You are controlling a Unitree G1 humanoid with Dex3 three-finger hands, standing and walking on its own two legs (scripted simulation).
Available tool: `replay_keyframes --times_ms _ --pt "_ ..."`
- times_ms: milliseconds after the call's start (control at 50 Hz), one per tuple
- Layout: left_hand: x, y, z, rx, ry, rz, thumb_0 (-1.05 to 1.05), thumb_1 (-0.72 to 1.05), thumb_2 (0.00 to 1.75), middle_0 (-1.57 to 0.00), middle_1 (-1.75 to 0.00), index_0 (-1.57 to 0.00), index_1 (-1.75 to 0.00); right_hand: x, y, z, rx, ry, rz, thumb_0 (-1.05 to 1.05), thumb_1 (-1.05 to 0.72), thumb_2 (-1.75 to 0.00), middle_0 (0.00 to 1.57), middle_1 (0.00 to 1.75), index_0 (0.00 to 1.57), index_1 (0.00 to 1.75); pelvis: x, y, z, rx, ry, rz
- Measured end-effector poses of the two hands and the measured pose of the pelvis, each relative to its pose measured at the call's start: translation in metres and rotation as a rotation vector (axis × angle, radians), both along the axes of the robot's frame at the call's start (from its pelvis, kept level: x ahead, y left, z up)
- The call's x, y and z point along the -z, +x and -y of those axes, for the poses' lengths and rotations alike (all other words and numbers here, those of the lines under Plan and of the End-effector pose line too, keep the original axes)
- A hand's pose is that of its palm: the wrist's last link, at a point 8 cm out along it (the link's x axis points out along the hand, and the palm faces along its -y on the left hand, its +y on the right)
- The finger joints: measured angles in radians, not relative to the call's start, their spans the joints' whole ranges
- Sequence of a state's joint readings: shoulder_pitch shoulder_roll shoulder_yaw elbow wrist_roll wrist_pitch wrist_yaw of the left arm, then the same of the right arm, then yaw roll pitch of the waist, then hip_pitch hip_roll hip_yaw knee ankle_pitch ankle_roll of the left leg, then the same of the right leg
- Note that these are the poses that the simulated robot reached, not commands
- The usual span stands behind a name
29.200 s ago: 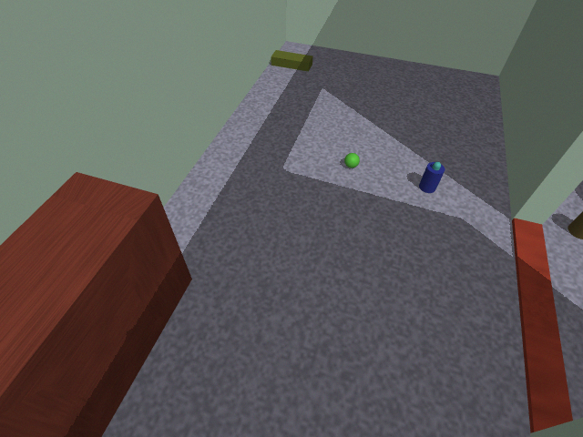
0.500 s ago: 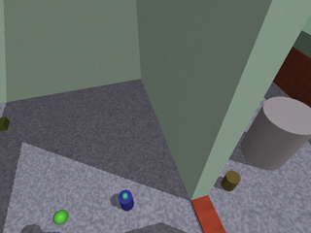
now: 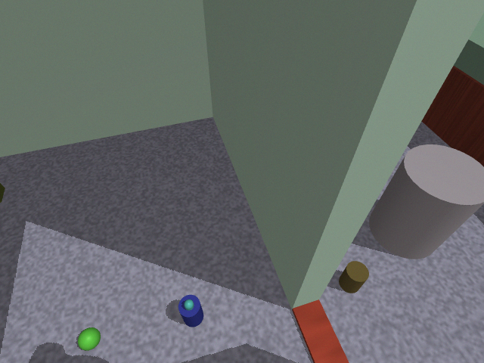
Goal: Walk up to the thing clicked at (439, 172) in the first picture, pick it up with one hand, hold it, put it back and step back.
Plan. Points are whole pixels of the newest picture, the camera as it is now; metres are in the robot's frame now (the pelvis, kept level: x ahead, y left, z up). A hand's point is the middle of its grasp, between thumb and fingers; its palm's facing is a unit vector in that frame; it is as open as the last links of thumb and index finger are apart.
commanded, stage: stand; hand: left
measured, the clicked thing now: (191, 309) +0.41 +0.21 -0.70
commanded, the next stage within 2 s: step back in 0.92 s
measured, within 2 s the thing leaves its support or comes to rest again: neither
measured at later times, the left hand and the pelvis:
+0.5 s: hand out of the picture +0.09 +0.24 -0.16, palm faces -0.03 -0.94 -0.34, open 7.4 cm; pelvis +0.01 +0.00 +0.00, yaw -1 degrees
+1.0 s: hand out of the picture +0.10 +0.25 -0.16, palm faces -0.01 -0.94 -0.34, open 7.4 cm; pelvis +0.01 -0.01 +0.00, yaw -1 degrees
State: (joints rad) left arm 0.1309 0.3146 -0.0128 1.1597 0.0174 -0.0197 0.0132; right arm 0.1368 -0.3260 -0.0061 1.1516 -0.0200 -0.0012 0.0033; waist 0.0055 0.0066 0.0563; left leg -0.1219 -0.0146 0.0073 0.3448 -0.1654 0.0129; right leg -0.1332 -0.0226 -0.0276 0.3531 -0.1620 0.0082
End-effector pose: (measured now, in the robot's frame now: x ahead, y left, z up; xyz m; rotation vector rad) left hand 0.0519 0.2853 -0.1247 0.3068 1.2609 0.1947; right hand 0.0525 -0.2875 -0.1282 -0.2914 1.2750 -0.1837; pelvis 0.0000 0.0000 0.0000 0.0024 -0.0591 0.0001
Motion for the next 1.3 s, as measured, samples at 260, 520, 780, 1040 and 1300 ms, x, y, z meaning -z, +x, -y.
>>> replay_keyframes --times_ms 260,520,780,1040,1300 --pt "-0.007 0.032 -0.001 0.015 0.008 0.048 0.01 0.90 0.90 -0.20 -0.30 -0.21 -0.30 -0.004 0.018 0.004 0.001 -0.006 0.028 0.00 -0.90 -0.90 0.21 0.30 0.21 0.30 -0.002 0.009 0.002 0.006 0.001 -0.004" --pt "-0.006 0.030 -0.001 0.009 0.010 0.017 0.01 0.90 0.90 -0.20 -0.30 -0.21 -0.30 -0.005 0.020 0.008 0.009 -0.010 0.013 0.00 -0.90 -0.90 0.21 0.30 0.21 0.30 -0.003 0.015 0.004 0.011 0.001 -0.012" --pt "-0.005 0.034 0.002 0.011 0.006 0.016 0.01 0.90 0.90 -0.20 -0.30 -0.21 -0.30 -0.006 0.025 0.010 0.010 -0.011 0.015 0.00 -0.90 -0.90 0.21 0.30 0.21 0.30 -0.003 0.019 0.006 0.013 0.000 -0.015" --pt "-0.003 0.038 -0.009 -0.001 0.024 0.043 0.01 0.90 0.90 -0.20 -0.30 -0.21 -0.30 -0.005 0.027 0.020 0.016 -0.029 0.027 0.00 -0.90 -0.90 0.21 0.30 0.21 0.30 0.004 0.004 0.005 0.015 -0.011 -0.027" --pt "0.018 0.054 -0.060 0.062 0.046 0.120 0.01 0.90 0.90 -0.20 -0.30 -0.21 -0.30 -0.011 -0.035 0.002 0.013 -0.131 -0.039 0.00 -0.90 -0.90 0.21 0.30 0.21 0.30 0.022 -0.039 -0.035 0.019 -0.018 -0.037"
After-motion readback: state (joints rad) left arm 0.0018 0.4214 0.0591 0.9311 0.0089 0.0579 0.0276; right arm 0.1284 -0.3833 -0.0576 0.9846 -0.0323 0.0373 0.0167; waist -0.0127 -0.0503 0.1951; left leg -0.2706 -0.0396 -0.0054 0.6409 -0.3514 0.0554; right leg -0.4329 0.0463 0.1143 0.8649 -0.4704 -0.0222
